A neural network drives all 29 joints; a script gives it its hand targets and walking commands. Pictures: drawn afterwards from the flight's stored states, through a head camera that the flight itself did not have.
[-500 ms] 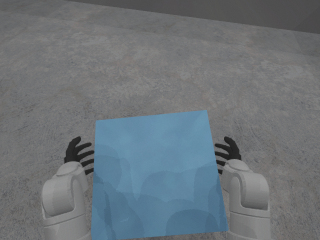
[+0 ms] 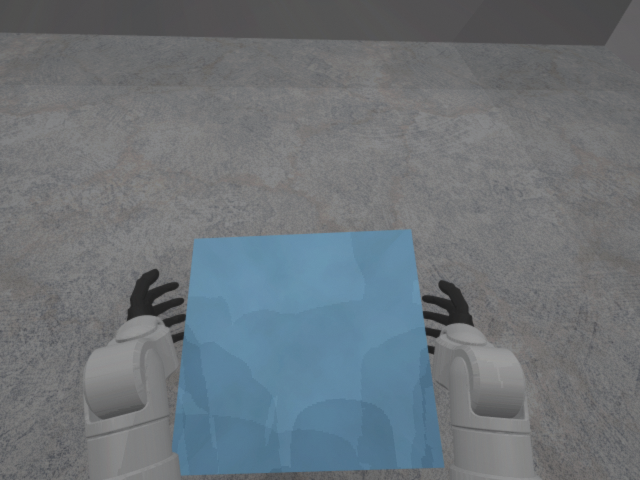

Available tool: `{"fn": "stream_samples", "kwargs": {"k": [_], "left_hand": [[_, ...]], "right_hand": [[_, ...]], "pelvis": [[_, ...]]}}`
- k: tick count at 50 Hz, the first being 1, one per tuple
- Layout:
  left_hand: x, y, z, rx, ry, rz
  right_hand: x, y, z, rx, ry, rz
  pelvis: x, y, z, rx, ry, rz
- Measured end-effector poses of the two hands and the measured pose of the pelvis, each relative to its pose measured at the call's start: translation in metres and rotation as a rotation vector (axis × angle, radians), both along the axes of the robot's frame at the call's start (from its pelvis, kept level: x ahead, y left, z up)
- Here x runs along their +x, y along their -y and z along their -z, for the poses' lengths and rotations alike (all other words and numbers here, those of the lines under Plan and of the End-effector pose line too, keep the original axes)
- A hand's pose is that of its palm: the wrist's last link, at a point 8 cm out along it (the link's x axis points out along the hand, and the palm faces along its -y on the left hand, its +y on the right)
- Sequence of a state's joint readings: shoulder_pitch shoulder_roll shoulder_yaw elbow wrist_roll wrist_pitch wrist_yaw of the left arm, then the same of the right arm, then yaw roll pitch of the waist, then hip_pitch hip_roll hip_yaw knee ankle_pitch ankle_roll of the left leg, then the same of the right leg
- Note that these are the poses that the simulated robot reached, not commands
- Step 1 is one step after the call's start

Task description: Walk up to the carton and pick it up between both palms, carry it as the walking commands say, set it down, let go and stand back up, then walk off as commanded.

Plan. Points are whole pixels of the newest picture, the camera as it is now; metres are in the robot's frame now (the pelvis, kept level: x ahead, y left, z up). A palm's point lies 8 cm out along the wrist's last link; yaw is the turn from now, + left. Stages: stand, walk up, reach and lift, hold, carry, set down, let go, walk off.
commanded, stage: carry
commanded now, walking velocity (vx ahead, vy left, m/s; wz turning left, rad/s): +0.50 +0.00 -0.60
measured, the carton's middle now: (308, 349) +0.30 +0.02 -0.04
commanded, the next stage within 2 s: none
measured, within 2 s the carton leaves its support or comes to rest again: neither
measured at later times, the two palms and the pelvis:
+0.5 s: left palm (248, 146) +0.66 +0.13 +0.03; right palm (448, 180) +0.58 -0.22 +0.04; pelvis +0.36 +0.01 -0.02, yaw -17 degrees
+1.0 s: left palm (360, 54) +0.98 -0.10 +0.06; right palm (512, 109) +0.77 -0.39 +0.06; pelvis +0.66 -0.11 -0.01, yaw -32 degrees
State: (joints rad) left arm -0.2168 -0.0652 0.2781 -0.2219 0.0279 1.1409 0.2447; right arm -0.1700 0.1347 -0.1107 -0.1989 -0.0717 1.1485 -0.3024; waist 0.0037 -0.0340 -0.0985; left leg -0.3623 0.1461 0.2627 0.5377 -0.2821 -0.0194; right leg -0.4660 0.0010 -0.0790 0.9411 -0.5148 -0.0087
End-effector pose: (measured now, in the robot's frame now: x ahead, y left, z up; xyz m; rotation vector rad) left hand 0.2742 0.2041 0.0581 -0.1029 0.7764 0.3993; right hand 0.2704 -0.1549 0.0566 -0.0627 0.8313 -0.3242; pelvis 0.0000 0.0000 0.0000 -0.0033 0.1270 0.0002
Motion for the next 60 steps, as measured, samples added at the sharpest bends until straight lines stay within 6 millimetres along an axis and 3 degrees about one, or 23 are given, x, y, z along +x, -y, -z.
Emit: {"fn": "stream_samples", "kwargs": {"k": [4,8,10,13,21,26,30,36,39,43,46,50,55,60], "left_hand": [[0.074,0.022,-0.006,-0.032,-0.001,0.105],[0.143,0.052,-0.006,-0.055,0.046,0.177],[0.173,0.064,-0.001,-0.075,0.08,0.183],[0.209,0.075,0.006,-0.1,0.072,0.21],[0.31,0.069,0.015,-0.07,0.008,0.218],[0.405,0.076,0.023,-0.075,0.07,0.311],[0.472,0.101,0.011,-0.081,0.072,0.4],[0.544,0.162,-0.006,-0.101,0.01,0.555],[0.579,0.196,-0.015,-0.1,0.025,0.637],[0.628,0.238,-0.024,-0.103,0.072,0.709],[0.665,0.268,-0.022,-0.097,0.102,0.715],[0.711,0.302,-0.006,-0.095,0.112,0.682],[0.752,0.331,0.012,-0.07,-0.001,0.637],[0.809,0.367,0.008,0.007,-0.035,0.602]], "right_hand": [[0.041,0.021,-0.006,0.008,-0.004,0.098],[0.091,0.049,-0.004,0.03,0.044,0.173],[0.12,0.062,-0.002,0.034,0.079,0.184],[0.161,0.075,-0.004,0.049,0.078,0.203],[0.258,0.068,0.012,0.058,0.005,0.199],[0.32,0.068,0.019,0.034,0.068,0.276],[0.347,0.08,0.01,-0.008,0.055,0.344],[0.362,0.113,-0.007,0.01,0.003,0.54],[0.375,0.133,-0.015,0.027,0.025,0.628],[0.409,0.164,-0.021,0.024,0.072,0.685],[0.445,0.193,-0.02,0.015,0.096,0.687],[0.503,0.237,-0.007,0.007,0.1,0.645],[0.563,0.278,0.004,0.047,-0.004,0.616],[0.609,0.305,0.021,0.1,-0.049,0.635]], "pelvis": [[0.049,-0.002,-0.007,-0.034,-0.016,0.051],[0.109,0.006,0.003,-0.053,-0.009,0.062],[0.141,0.014,0.012,-0.051,-0.01,0.056],[0.184,0.018,0.01,-0.042,-0.029,0.101],[0.294,0.009,0.003,-0.012,-0.024,0.206],[0.376,-0.01,0.027,-0.019,0.037,0.33],[0.417,-0.013,0.015,0.002,0.035,0.401],[0.489,-0.006,-0.011,-0.037,0.022,0.485],[0.527,0.006,-0.015,-0.05,0.024,0.517],[0.576,0.034,-0.012,-0.056,0.025,0.542],[0.613,0.063,-0.004,-0.059,0.021,0.553],[0.659,0.109,0.014,-0.065,0.012,0.552],[0.707,0.143,0.003,-0.027,-0.007,0.624],[0.762,0.17,-0.006,-0.007,-0.009,0.682]]}}
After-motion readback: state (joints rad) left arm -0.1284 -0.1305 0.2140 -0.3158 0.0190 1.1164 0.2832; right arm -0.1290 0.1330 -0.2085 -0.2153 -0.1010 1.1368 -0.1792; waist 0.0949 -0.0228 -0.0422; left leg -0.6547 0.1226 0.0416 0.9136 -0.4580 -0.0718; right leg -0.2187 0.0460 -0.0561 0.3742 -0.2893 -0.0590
